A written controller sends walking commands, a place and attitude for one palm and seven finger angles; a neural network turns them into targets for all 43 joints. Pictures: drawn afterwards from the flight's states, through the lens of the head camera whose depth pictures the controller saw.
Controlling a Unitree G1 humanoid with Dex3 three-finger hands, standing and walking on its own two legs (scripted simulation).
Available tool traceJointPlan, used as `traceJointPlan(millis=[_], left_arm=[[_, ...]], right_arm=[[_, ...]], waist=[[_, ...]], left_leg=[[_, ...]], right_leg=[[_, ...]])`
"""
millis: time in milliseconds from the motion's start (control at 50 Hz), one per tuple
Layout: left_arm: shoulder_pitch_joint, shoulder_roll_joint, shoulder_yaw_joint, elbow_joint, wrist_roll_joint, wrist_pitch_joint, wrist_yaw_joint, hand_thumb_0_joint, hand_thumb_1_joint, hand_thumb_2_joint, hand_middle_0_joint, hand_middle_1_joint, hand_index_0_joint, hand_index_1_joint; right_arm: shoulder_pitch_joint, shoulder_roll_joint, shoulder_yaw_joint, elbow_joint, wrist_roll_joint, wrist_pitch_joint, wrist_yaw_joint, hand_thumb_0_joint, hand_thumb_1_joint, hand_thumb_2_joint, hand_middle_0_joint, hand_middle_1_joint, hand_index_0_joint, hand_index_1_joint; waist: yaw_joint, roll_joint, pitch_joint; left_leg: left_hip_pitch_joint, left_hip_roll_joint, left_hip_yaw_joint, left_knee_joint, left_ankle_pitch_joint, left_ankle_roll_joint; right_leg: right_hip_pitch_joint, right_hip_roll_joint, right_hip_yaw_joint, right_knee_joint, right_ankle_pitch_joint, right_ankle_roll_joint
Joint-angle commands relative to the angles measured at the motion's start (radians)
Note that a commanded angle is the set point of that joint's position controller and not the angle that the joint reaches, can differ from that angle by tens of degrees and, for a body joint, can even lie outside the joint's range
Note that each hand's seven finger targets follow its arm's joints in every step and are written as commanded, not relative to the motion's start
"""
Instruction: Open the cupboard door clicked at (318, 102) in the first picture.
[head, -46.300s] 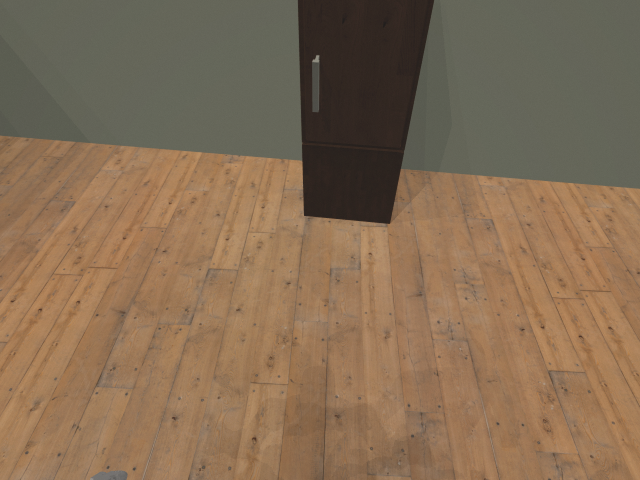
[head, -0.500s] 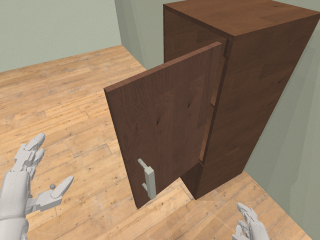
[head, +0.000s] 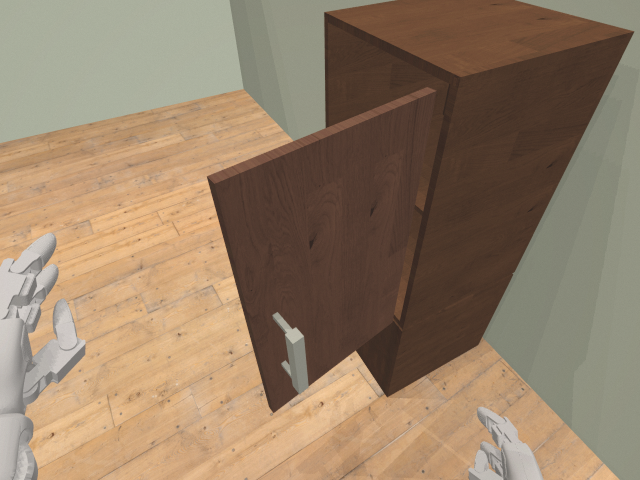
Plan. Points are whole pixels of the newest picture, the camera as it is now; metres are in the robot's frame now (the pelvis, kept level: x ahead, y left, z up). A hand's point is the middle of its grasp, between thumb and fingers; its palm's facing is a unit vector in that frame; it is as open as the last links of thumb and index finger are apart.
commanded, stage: draw the hand back to the body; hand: left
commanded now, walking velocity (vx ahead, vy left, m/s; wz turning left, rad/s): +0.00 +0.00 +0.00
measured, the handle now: (290, 354) +0.34 +0.11 -0.11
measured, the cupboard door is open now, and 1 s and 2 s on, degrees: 100 100 100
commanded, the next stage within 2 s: step back with the hand held close in 0.04 s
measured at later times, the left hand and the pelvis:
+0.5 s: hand (75, 350) +0.18 +0.27 +0.15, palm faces +0.34 -0.78 -0.52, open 7.4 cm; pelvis -0.03 +0.01 +0.00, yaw -1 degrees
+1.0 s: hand out of the picture +0.10 +0.28 +0.15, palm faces +0.47 -0.76 -0.45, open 7.4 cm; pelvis -0.10 +0.02 -0.02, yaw +0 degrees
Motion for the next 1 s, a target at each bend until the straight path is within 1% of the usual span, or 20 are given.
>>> traceJointPlan(millis=[0,80,120,140,160,180,200,240,280,320,420,460,520,600,680,820,880,920,960,980], left_arm=[[-0.12,0.181,0.119,-0.206,0.0,-0.073,0.018,0.0,0.9,0.9,-0.2,-0.3,-0.2,-0.3],[-0.101,0.185,0.125,-0.189,0.001,-0.078,0.018,0.0,0.9,0.9,-0.2,-0.3,-0.2,-0.3],[-0.094,0.181,0.124,-0.183,-0.003,-0.079,0.016,0.0,0.9,0.9,-0.2,-0.3,-0.2,-0.3],[-0.171,0.206,0.134,-0.23,0.0,-0.086,0.018,0.0,0.9,0.9,-0.2,-0.3,-0.2,-0.3],[-0.225,0.301,0.243,-0.246,0.009,-0.124,0.026,0.0,0.9,0.9,-0.2,-0.3,-0.2,-0.3],[-0.214,0.291,0.239,-0.209,0.015,-0.138,0.022,0.0,0.9,0.9,-0.2,-0.3,-0.2,-0.3],[-0.1,0.231,0.196,-0.159,0.017,-0.14,0.016,0.0,0.9,0.9,-0.2,-0.3,-0.2,-0.3],[-0.029,0.195,0.159,-0.178,0.016,-0.148,0.011,0.0,0.9,0.9,-0.2,-0.3,-0.2,-0.3],[0.001,0.211,0.173,-0.216,0.015,-0.157,0.016,0.0,0.9,0.9,-0.2,-0.3,-0.2,-0.3],[0.044,0.227,0.194,-0.229,0.012,-0.156,0.021,0.0,0.9,0.9,-0.2,-0.3,-0.2,-0.3],[0.089,0.257,0.235,-0.256,0.006,-0.149,0.031,0.0,0.9,0.9,-0.2,-0.3,-0.2,-0.3],[0.093,0.26,0.237,-0.263,0.005,-0.147,0.034,0.0,0.9,0.9,-0.2,-0.3,-0.2,-0.3],[0.097,0.253,0.229,-0.273,0.012,-0.148,0.039,0.0,0.9,0.9,-0.2,-0.3,-0.2,-0.3],[0.072,0.247,0.218,-0.291,0.022,-0.154,0.046,0.0,0.9,0.9,-0.2,-0.3,-0.2,-0.3],[0.047,0.256,0.235,-0.301,0.041,-0.173,0.054,0.0,0.9,0.9,-0.2,-0.3,-0.2,-0.3],[-0.001,0.241,0.244,-0.33,0.068,-0.197,0.064,0.0,0.9,0.9,-0.2,-0.3,-0.2,-0.3],[-0.027,0.246,0.241,-0.33,0.064,-0.204,0.06,0.0,0.9,0.9,-0.2,-0.3,-0.2,-0.3],[-0.028,0.252,0.231,-0.312,0.051,-0.204,0.063,0.0,0.9,0.9,-0.2,-0.3,-0.2,-0.3],[-0.03,0.26,0.22,-0.325,0.036,-0.209,0.071,0.0,0.9,0.9,-0.2,-0.3,-0.2,-0.3],[-0.027,0.27,0.225,-0.325,0.035,-0.211,0.075,0.0,0.9,0.9,-0.2,-0.3,-0.2,-0.3]], right_arm=[[-0.145,-0.098,-0.038,-0.164,0.004,-0.064,-0.008,0.0,-0.9,-0.9,0.2,0.3,0.2,0.3],[-0.144,-0.102,-0.041,-0.157,0.001,-0.068,-0.007,0.0,-0.9,-0.9,0.2,0.3,0.2,0.3],[-0.145,-0.1,-0.044,-0.156,0.001,-0.067,-0.007,0.0,-0.9,-0.9,0.2,0.3,0.2,0.3],[-0.151,-0.104,-0.044,-0.155,0.003,-0.069,-0.007,0.0,-0.9,-0.9,0.2,0.3,0.2,0.3],[-0.134,-0.127,-0.043,-0.189,0.01,-0.044,-0.009,0.0,-0.9,-0.9,0.2,0.3,0.2,0.3],[-0.131,-0.114,-0.042,-0.175,0.006,-0.029,-0.01,0.0,-0.9,-0.9,0.2,0.3,0.2,0.3],[-0.133,-0.121,-0.051,-0.169,0.0,-0.019,-0.009,0.0,-0.9,-0.9,0.2,0.3,0.2,0.3],[-0.133,-0.131,-0.059,-0.18,-0.001,-0.003,-0.004,0.0,-0.9,-0.9,0.2,0.3,0.2,0.3],[-0.136,-0.132,-0.062,-0.187,-0.003,0.007,-0.009,0.0,-0.9,-0.9,0.2,0.3,0.2,0.3],[-0.129,-0.132,-0.069,-0.202,0.0,0.021,-0.011,0.0,-0.9,-0.9,0.2,0.3,0.2,0.3],[-0.137,-0.122,-0.081,-0.229,0.007,0.058,-0.018,0.0,-0.9,-0.9,0.2,0.3,0.2,0.3],[-0.139,-0.121,-0.083,-0.236,0.009,0.066,-0.019,0.0,-0.9,-0.9,0.2,0.3,0.2,0.3],[-0.138,-0.126,-0.083,-0.241,0.008,0.066,-0.021,0.0,-0.9,-0.9,0.2,0.3,0.2,0.3],[-0.128,-0.132,-0.08,-0.245,0.006,0.057,-0.023,0.0,-0.9,-0.9,0.2,0.3,0.2,0.3],[-0.125,-0.145,-0.079,-0.251,0.002,0.042,-0.024,0.0,-0.9,-0.9,0.2,0.3,0.2,0.3],[-0.093,-0.145,-0.082,-0.248,-0.006,0.001,-0.026,0.0,-0.9,-0.9,0.2,0.3,0.2,0.3],[-0.079,-0.144,-0.085,-0.237,-0.005,-0.01,-0.02,0.0,-0.9,-0.9,0.2,0.3,0.2,0.3],[-0.065,-0.132,-0.083,-0.221,-0.004,-0.012,-0.012,0.0,-0.9,-0.9,0.2,0.3,0.2,0.3],[-0.058,-0.121,-0.079,-0.197,-0.003,-0.007,-0.004,0.0,-0.9,-0.9,0.2,0.3,0.2,0.3],[-0.063,-0.124,-0.08,-0.189,-0.003,-0.002,-0.005,0.0,-0.9,-0.9,0.2,0.3,0.2,0.3]], waist=[[-0.004,0.017,-0.017],[0.002,0.017,-0.031],[0.001,-0.017,-0.032],[-0.004,-0.003,-0.046],[-0.054,-0.043,0.046],[-0.054,-0.042,0.048],[-0.058,-0.043,0.017],[-0.06,-0.011,-0.052],[-0.057,0.023,-0.12],[-0.055,-0.005,-0.185],[-0.055,-0.038,-0.215],[-0.057,-0.051,-0.201],[-0.057,-0.008,-0.17],[-0.061,-0.019,-0.116],[-0.061,0.031,-0.066],[-0.067,0.061,-0.06],[-0.076,-0.027,-0.052],[-0.081,-0.123,-0.043],[-0.091,-0.143,-0.06],[-0.094,-0.122,-0.063]], left_leg=[[-0.065,0.014,-0.012,-0.087,0.186,0.001],[-0.059,0.012,-0.009,-0.089,0.205,0.003],[-0.054,0.014,-0.005,-0.089,0.196,0.007],[-0.044,0.011,-0.007,-0.087,0.196,0.007],[-0.127,0.02,-0.022,-0.054,0.106,0.019],[-0.139,0.011,-0.037,-0.041,0.073,0.019],[-0.118,0.013,-0.031,-0.029,0.102,0.019],[-0.103,0.021,-0.023,-0.035,0.164,0.017],[-0.105,0.03,-0.025,-0.051,0.246,0.013],[-0.101,0.041,-0.028,-0.045,0.35,0.007],[-0.146,0.051,-0.028,-0.02,0.426,-0.002],[-0.173,0.053,-0.029,-0.023,0.385,0.002],[-0.238,0.06,-0.041,-0.043,0.292,0.012],[-0.355,0.066,-0.063,-0.077,0.077,0.032],[-0.547,0.091,-0.107,-0.138,-0.225,0.068],[-0.735,0.131,-0.152,-0.149,-0.407,0.1],[-0.659,0.063,-0.102,-0.013,-0.378,0.075],[-0.511,0.005,-0.064,0.117,-0.296,0.037],[-0.34,-0.027,-0.038,0.199,-0.176,0.011],[-0.298,-0.031,-0.037,0.193,-0.156,0.007]], right_leg=[[0.023,-0.017,0.03,-0.075,0.1,-0.004],[0.039,-0.017,0.031,-0.077,0.121,-0.004],[0.035,-0.017,0.034,-0.082,0.115,0.001],[0.035,-0.017,0.038,-0.086,0.115,-0.001],[-0.085,-0.057,0.141,-0.145,0.124,0.001],[-0.096,-0.081,0.149,-0.165,0.093,-0.005],[-0.106,-0.087,0.149,-0.16,0.109,-0.008],[-0.078,-0.085,0.123,-0.123,0.183,-0.005],[-0.02,-0.078,0.089,-0.067,0.283,0.0],[0.021,-0.068,0.074,-0.015,0.384,0.006],[0.042,-0.068,0.076,0.05,0.502,0.009],[0.026,-0.068,0.083,0.057,0.478,0.012],[0.017,-0.06,0.088,0.066,0.388,0.014],[0.013,-0.049,0.103,0.059,0.211,0.02],[0.063,-0.03,0.107,0.106,0.066,0.025],[0.148,0.005,0.113,0.265,0.084,0.032],[0.023,-0.049,0.205,0.136,0.01,0.005],[-0.16,-0.118,0.28,-0.024,-0.166,-0.027],[-0.318,-0.167,0.267,-0.112,-0.22,-0.051],[-0.356,-0.162,0.238,-0.119,-0.218,-0.05]])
